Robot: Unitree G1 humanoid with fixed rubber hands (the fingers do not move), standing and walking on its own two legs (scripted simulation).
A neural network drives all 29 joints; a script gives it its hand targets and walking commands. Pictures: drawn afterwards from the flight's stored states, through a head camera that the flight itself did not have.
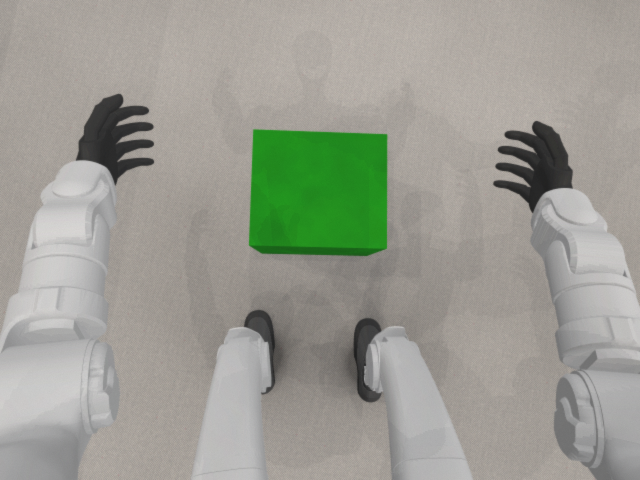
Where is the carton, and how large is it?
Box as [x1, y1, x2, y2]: [249, 129, 386, 255]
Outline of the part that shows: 253,129 249,245 262,253 367,255 386,248 386,134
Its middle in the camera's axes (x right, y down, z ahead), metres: -0.01 -0.10 +0.91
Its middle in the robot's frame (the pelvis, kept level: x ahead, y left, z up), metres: +0.51 -0.01 -0.55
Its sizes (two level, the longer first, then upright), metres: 0.276 0.238 0.247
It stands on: the floor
